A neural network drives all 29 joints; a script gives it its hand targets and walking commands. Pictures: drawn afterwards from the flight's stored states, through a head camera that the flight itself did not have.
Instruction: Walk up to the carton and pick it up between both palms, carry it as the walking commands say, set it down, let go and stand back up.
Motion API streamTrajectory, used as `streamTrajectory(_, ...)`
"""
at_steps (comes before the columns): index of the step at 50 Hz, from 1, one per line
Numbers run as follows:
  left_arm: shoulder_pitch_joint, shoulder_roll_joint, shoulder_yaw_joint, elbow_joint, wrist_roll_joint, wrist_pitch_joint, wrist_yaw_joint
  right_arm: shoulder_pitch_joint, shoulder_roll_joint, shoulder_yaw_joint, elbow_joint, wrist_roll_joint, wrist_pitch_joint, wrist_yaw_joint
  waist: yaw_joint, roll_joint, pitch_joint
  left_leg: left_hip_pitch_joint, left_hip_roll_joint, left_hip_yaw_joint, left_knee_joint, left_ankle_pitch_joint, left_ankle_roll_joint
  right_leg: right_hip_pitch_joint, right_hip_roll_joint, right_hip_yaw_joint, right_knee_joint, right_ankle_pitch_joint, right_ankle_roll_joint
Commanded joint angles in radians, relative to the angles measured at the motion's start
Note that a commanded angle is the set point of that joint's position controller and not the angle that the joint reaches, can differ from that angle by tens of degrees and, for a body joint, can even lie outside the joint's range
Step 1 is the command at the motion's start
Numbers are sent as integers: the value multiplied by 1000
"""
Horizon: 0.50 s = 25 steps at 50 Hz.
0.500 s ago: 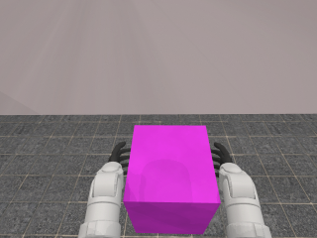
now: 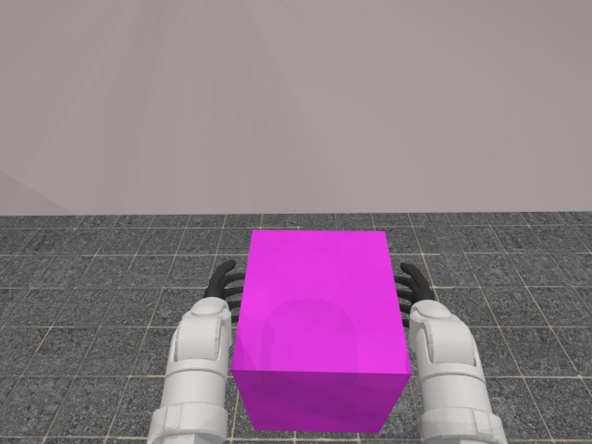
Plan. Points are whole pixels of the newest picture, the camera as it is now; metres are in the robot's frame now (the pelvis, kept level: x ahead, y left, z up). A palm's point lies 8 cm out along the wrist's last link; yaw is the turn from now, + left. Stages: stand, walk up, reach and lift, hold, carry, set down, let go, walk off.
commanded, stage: hold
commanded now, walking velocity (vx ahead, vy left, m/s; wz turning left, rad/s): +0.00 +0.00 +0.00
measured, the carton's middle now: (317, 334) +0.30 +0.00 -0.02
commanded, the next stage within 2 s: carry in 0.68 s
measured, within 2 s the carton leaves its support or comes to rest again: neither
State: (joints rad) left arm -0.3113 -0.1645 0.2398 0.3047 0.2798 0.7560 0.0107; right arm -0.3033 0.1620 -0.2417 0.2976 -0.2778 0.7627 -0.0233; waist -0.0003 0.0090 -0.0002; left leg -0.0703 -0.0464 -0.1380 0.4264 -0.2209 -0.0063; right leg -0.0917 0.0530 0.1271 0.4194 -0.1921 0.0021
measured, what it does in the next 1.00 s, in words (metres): shifts its weight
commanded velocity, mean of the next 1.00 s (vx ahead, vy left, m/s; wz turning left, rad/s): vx -0.03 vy -0.05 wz -0.16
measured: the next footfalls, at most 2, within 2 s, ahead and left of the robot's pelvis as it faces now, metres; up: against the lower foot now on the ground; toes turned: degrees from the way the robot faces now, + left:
left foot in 1.54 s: -0.12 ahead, +0.06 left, +0.00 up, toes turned -5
right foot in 1.92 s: -0.30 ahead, -0.15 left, +0.00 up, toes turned -15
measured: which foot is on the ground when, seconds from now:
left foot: down 0.00-0.98, up 1.00-1.00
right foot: down 0.00-1.00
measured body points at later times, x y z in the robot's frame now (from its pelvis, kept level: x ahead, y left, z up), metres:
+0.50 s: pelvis +0.01 +0.00 +0.00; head -0.05 +0.00 +0.45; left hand +0.30 +0.15 +0.04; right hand +0.30 -0.15 +0.04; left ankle +0.02 +0.13 -0.74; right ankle +0.03 -0.12 -0.74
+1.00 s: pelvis -0.01 -0.05 -0.02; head -0.01 -0.06 +0.43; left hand +0.31 +0.04 +0.06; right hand +0.26 -0.25 +0.05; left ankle +0.02 +0.12 -0.74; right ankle +0.01 -0.16 -0.75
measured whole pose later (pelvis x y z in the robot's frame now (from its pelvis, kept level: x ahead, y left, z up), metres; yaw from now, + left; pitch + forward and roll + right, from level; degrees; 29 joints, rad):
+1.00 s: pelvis -0.01 -0.05 -0.02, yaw -10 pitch +4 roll -2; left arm -0.22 -0.14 0.13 -0.18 0.10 1.01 0.09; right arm -0.20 0.14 -0.10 -0.21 -0.14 1.03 -0.10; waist 0.03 0.05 -0.07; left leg -0.42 0.14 -0.02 0.72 -0.39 -0.10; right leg -0.41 0.04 -0.07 0.59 -0.21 -0.02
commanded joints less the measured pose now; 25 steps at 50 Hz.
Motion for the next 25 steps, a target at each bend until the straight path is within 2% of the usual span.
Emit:
streamTrajectory(1, -552, -984, -559, -33, -284, -37, -252, -577, 985, 573, -48, 295, -40, 261, 1, -7, -229, -21, -25, 52, -85, 71, 8, 87, 22, -45, -66, 67, 7)
streamTrajectory(25, -455, -970, -593, -112, -301, -25, -241, -478, 969, 602, -126, 309, -30, 251, 0, -5, -237, 15, -29, 46, -92, 172, 1, 113, 26, -42, -72, 170, 10)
